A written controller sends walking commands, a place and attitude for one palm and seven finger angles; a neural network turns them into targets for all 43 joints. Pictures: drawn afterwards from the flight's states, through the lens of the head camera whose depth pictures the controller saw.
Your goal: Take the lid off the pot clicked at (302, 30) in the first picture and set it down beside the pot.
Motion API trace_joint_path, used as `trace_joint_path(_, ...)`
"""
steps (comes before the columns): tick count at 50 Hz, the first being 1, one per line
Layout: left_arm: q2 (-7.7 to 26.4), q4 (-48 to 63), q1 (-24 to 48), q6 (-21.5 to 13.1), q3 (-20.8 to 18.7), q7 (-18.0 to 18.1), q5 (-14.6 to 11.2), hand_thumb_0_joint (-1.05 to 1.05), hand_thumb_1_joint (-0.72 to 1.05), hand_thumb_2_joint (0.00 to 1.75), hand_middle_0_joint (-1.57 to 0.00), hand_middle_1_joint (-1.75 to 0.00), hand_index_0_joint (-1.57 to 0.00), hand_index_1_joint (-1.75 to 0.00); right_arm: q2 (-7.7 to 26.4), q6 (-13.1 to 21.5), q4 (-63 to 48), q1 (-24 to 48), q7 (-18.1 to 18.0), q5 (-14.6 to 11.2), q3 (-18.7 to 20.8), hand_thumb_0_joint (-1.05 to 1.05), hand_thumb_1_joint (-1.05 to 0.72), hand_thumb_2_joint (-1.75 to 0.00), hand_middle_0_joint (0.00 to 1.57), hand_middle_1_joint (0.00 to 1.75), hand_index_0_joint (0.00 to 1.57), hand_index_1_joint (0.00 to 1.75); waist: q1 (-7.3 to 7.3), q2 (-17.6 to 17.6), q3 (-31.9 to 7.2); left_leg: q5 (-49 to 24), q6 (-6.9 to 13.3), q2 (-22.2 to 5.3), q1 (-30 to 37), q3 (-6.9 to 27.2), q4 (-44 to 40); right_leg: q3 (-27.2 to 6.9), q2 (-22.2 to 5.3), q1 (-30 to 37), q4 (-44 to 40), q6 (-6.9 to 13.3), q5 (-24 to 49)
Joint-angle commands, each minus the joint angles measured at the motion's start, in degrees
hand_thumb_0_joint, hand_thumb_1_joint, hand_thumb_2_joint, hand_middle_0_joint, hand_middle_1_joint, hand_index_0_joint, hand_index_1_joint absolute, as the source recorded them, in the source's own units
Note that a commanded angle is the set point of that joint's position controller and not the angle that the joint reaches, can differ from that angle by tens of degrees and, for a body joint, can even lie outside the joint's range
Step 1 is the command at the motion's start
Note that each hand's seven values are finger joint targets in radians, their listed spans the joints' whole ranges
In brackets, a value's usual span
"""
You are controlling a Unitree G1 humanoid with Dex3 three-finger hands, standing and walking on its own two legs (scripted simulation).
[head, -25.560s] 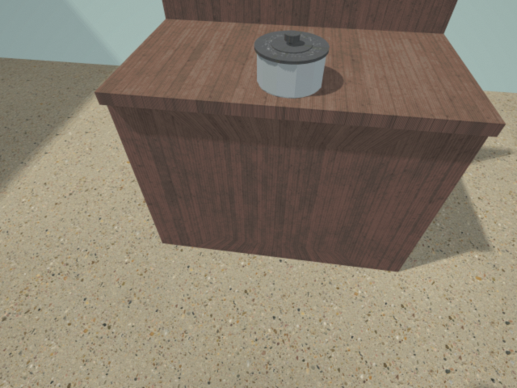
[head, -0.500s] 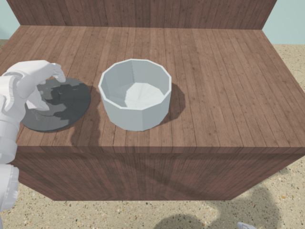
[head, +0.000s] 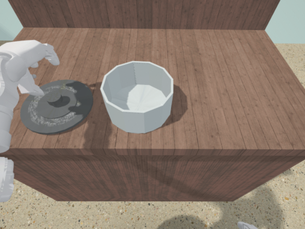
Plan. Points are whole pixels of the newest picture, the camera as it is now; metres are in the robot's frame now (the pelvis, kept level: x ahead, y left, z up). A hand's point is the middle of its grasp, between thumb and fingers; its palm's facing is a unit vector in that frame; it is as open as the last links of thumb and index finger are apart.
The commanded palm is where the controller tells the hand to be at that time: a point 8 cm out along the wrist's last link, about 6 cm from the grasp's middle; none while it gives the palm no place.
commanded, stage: raise the empty hand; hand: left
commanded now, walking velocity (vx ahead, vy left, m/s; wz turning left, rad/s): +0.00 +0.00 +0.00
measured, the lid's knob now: (54, 98) +0.46 +0.28 +0.07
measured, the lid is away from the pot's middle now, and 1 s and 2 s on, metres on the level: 0.24 0.24 0.24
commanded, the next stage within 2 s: draw the hand back to the body in 0.42 s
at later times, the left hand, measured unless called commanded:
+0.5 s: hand (25, 63) +0.43 +0.28 +0.21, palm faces -0.25 -0.05 -0.97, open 11.0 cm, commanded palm +0.43 +0.28 +0.27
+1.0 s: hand (23, 80) +0.39 +0.28 +0.19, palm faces -0.22 -0.05 -0.97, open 11.0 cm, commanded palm +0.36 +0.27 +0.27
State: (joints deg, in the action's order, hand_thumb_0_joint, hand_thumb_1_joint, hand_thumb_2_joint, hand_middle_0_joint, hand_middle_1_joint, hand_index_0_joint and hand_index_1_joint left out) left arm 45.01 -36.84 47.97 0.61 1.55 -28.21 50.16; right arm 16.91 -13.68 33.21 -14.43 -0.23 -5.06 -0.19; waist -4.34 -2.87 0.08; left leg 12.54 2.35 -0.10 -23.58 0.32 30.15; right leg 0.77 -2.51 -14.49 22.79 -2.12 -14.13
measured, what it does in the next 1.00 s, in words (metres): stands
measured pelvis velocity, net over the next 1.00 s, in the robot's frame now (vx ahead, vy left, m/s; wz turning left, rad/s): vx -0.01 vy -0.01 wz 0.01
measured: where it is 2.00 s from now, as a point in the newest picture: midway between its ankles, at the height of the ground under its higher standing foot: outside the picture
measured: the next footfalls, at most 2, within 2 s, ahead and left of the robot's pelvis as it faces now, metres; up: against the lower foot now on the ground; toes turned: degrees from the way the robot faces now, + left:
none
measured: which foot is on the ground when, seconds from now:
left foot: down 0.00-1.00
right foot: down 0.00-1.00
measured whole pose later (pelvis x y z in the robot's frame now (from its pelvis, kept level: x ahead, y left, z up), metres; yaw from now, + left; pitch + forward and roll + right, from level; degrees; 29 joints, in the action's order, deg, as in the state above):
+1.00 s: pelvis -0.01 -0.01 +0.00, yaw +1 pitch +3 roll -2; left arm 46.2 -19.4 38.8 5.5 -1.2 -32.8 46.8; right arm 17.5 -13.7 30.6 -11.9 0.7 -5.0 -0.5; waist -1.7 -4.2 1.5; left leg 11.6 1.4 -0.3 -20.5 1.1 28.7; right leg 1.4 -2.3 -12.1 23.2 -2.5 -14.4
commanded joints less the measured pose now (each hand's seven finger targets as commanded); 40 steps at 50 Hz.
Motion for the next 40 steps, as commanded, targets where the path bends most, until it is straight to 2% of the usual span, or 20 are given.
trace_joint_path(1, 19.11, 10.70, 26.14, 1.17, -7.82, 1.44, 0.20, 0.00, -0.12, 0.87, -0.46, -0.64, -0.46, -0.64, 9.13, 1.79, -6.82, 0.90, -0.44, -0.12, 3.37, 0.00, -0.90, -0.90, 0.20, 0.30, 0.20, 0.30, 0.29, -2.68, -22.02, -16.89, 2.24, 2.53, 18.83, 0.69, -2.02, 3.52, 6.44, 0.20, -1.14, 4.82, 16.25)
trace_joint_path(4, 18.19, 15.90, 28.75, 1.64, -7.03, 0.87, 0.25, 0.00, -0.12, 0.87, -0.46, -0.64, -0.46, -0.64, 8.87, 1.96, -7.48, 1.43, -0.26, 0.24, 3.68, 0.00, -0.90, -0.90, 0.20, 0.30, 0.20, 0.30, 0.30, -4.27, -24.67, -19.55, 2.37, 2.65, 21.32, 0.99, -1.55, 3.30, 6.40, 0.55, -1.11, 4.74, 17.38)
trace_joint_path(6, 16.72, 10.36, 26.16, 2.62, -5.79, 0.13, -0.01, 0.00, -0.12, 0.87, -0.46, -0.64, -0.46, -0.64, 8.92, 1.86, -6.75, 1.72, -0.34, -0.19, 3.25, 0.00, -0.90, -0.90, 0.20, 0.30, 0.20, 0.30, 0.03, -2.61, -20.69, -16.25, 2.09, 2.57, 18.83, 0.75, -2.22, 3.72, 6.47, -0.88, -1.52, 4.59, 15.36)
trace_joint_path(9, 16.94, 8.68, 29.35, 3.57, -4.80, -0.51, 0.38, 0.00, -0.12, 0.87, -0.46, -0.64, -0.46, -0.64, 9.09, 1.53, -6.69, 1.90, -0.47, -0.22, 3.14, 0.00, -0.90, -0.90, 0.20, 0.30, 0.20, 0.30, -0.12, -0.91, -19.51, -11.51, 2.16, 3.04, 16.95, 0.37, -2.72, 3.77, 6.51, -0.59, -1.90, 4.62, 13.63)
trace_joint_path(12, 16.91, 11.30, 35.10, 3.56, -3.26, -0.96, 0.35, 0.00, -0.12, 0.87, -0.46, -0.64, -0.46, -0.64, 9.40, 1.71, -6.35, 2.27, -0.81, 0.03, 3.30, 0.00, -0.90, -0.90, 0.20, 0.30, 0.20, 0.30, -0.67, -2.23, -21.98, -12.01, 2.26, 2.95, 18.77, 0.18, -2.51, 3.29, 6.04, -0.23, -1.97, 4.85, 14.51)
trace_joint_path(13, 20.78, 15.64, 37.74, 3.20, -6.46, -0.62, 0.86, 0.00, -0.12, 0.87, -0.46, -0.64, -0.46, -0.64, 9.51, 1.74, -6.50, 1.82, -0.70, 0.04, 3.36, 0.00, -0.90, -0.90, 0.20, 0.30, 0.20, 0.30, 0.02, -4.21, -25.50, -14.49, 2.16, 2.84, 21.33, 0.60, -2.80, 3.31, 6.52, 1.34, -1.54, 4.80, 15.51)
trace_joint_path(14, 19.26, 15.17, 37.10, 3.16, -5.63, -0.74, 1.21, 0.00, -0.12, 0.87, -0.46, -0.64, -0.46, -0.64, 9.00, 2.12, -6.97, 2.25, -0.76, 0.27, 3.25, 0.00, -0.90, -0.90, 0.20, 0.30, 0.20, 0.30, 0.05, -5.01, -26.09, -16.26, 2.30, 3.28, 21.83, 0.85, -2.11, 3.23, 6.54, 1.14, -1.29, 4.96, 16.47)
trace_joint_path(16, 18.32, 8.70, 31.84, 3.59, -5.83, -1.15, 0.95, 0.00, -0.12, 0.87, -0.46, -0.64, -0.46, -0.64, 8.86, 2.21, -6.25, 1.88, -0.78, -0.02, 2.96, 0.00, -0.90, -0.90, 0.20, 0.30, 0.20, 0.30, 0.11, -3.03, -22.19, -16.27, 2.08, 3.07, 19.60, 0.73, -2.24, 3.70, 6.61, 0.11, -1.41, 4.85, 16.11)
trace_joint_path(18, 13.58, 3.93, 31.55, 4.34, -0.88, -1.90, 0.58, 0.00, -0.12, 0.87, -0.46, -0.64, -0.46, -0.64, 9.07, 1.66, -5.64, 2.51, -0.41, -0.49, 2.67, 0.00, -0.90, -0.90, 0.20, 0.30, 0.20, 0.30, -0.49, -1.47, -17.95, -11.97, 1.70, 2.78, 16.87, 0.06, -3.32, 4.12, 6.60, -1.61, -2.01, 4.61, 13.31)
trace_joint_path(19, 13.00, 6.20, 33.25, 4.55, -0.25, -2.01, 0.76, 0.00, -0.12, 0.87, -0.46, -0.64, -0.46, -0.64, 9.08, 1.56, -6.06, 2.73, -0.34, -0.54, 2.86, 0.00, -0.90, -0.90, 0.20, 0.30, 0.20, 0.30, -0.25, -1.44, -17.67, -9.96, 1.74, 2.96, 16.48, 0.23, -3.34, 4.07, 6.46, -1.50, -2.13, 4.65, 12.49)
trace_joint_path(23, 16.58, 12.74, 38.08, 3.97, -2.59, -1.45, 1.21, 0.00, -0.12, 0.87, -0.46, -0.64, -0.46, -0.64, 9.22, 1.71, -6.41, 2.57, -0.45, 0.01, 2.91, 0.00, -0.90, -0.90, 0.20, 0.30, 0.20, 0.30, -0.16, -3.35, -23.50, -13.31, 1.96, 2.98, 20.05, 0.55, -3.13, 3.59, 6.75, 0.60, -1.74, 4.95, 14.55)
trace_joint_path(26, 16.27, 5.33, 35.63, 4.24, -2.61, -1.78, 1.15, 0.00, -0.12, 0.87, -0.46, -0.64, -0.46, -0.64, 9.25, 1.70, -5.57, 1.99, -0.94, -0.32, 2.60, 0.00, -0.90, -0.90, 0.20, 0.30, 0.20, 0.30, -0.26, -1.39, -20.11, -10.75, 1.91, 3.06, 17.58, 0.16, -3.52, 3.92, 6.63, -0.03, -1.87, 4.71, 13.42)
trace_joint_path(28, 19.50, 8.91, 35.20, 3.66, -5.48, -1.44, 1.30, 0.00, -0.12, 0.87, -0.46, -0.64, -0.46, -0.64, 9.49, 1.86, -6.57, 2.08, -0.57, -0.05, 2.89, 0.00, -0.90, -0.90, 0.20, 0.30, 0.20, 0.30, 0.68, -1.79, -23.38, -12.73, 2.03, 3.14, 18.72, 0.23, -3.65, 3.46, 6.49, 2.24, -1.48, 4.94, 14.75)
trace_joint_path(29, 19.46, 11.23, 34.46, 3.37, -5.78, -1.38, 1.40, 0.00, -0.12, 0.87, -0.46, -0.64, -0.46, -0.64, 9.23, 1.88, -7.42, 2.73, -0.43, -0.05, 2.92, 0.00, -0.90, -0.90, 0.20, 0.30, 0.20, 0.30, 0.95, -2.97, -24.27, -14.57, 2.07, 3.30, 19.33, 0.43, -3.21, 3.32, 6.33, 2.75, -1.09, 5.05, 15.89)
trace_joint_path(30, 16.57, 12.28, 33.51, 3.39, -3.82, -1.55, 1.28, 0.00, -0.12, 0.87, -0.46, -0.64, -0.46, -0.64, 8.77, 1.92, -7.59, 3.20, -0.40, -0.08, 2.97, 0.00, -0.90, -0.90, 0.20, 0.30, 0.20, 0.30, 0.59, -3.60, -23.96, -15.36, 2.03, 3.11, 20.08, 0.35, -3.15, 3.37, 6.34, 1.83, -1.09, 4.96, 15.83)
trace_joint_path(31, 16.53, 11.11, 30.57, 3.62, -4.61, -1.61, 0.93, 0.00, -0.12, 0.87, -0.46, -0.64, -0.46, -0.64, 8.75, 1.95, -7.60, 2.72, -0.28, -0.04, 3.03, 0.00, -0.90, -0.90, 0.20, 0.30, 0.20, 0.30, 0.83, -2.42, -22.46, -14.87, 2.11, 3.02, 19.37, 0.46, -3.11, 3.53, 6.46, 1.38, -1.37, 4.86, 15.40)
trace_joint_path(33, 19.63, 12.24, 26.54, 3.41, -7.78, -1.52, 0.32, 0.00, -0.12, 0.87, -0.46, -0.64, -0.46, -0.64, 9.12, 2.02, -8.34, 2.88, 0.21, -0.04, 2.97, 0.00, -0.90, -0.90, 0.20, 0.30, 0.20, 0.30, 1.78, -1.47, -23.11, -15.50, 2.13, 3.01, 18.58, 0.31, -3.25, 3.35, 6.39, 3.20, -1.06, 4.74, 15.90)
trace_joint_path(35, 18.18, 10.38, 24.16, 3.80, -6.65, -2.02, 0.09, 0.00, -0.12, 0.87, -0.46, -0.64, -0.46, -0.64, 8.96, 1.61, -8.69, 3.42, 0.14, -0.37, 2.65, 0.00, -0.90, -0.90, 0.20, 0.30, 0.20, 0.30, 1.58, 0.04, -19.16, -11.86, 1.98, 3.08, 15.79, -0.11, -3.71, 3.70, 6.16, 2.27, -1.34, 4.49, 14.44)
trace_joint_path(39, 22.39, 22.71, 24.70, 3.57, -11.02, -1.60, -0.66, 0.00, -0.12, 0.87, -0.46, -0.64, -0.46, -0.64, 8.82, 1.92, -10.24, 4.16, 0.39, -0.02, 3.12, 0.00, -0.90, -0.90, 0.20, 0.30, 0.20, 0.30, 2.44, -4.45, -24.21, -18.46, 2.35, 2.92, 20.33, 0.63, -2.88, 3.27, 6.16, 4.29, -0.55, 4.60, 17.27)
trace_joint_path(40, 20.02, 21.87, 22.42, 3.83, -9.52, -1.81, -0.91, 0.00, -0.12, 0.87, -0.46, -0.64, -0.46, -0.64, 8.43, 2.09, -10.24, 4.52, 0.32, -0.02, 2.98, 0.00, -0.90, -0.90, 0.20, 0.30, 0.20, 0.30, 2.12, -4.89, -23.05, -18.47, 2.28, 2.89, 20.42, 0.52, -2.89, 3.39, 6.28, 3.07, -0.78, 4.48, 16.55)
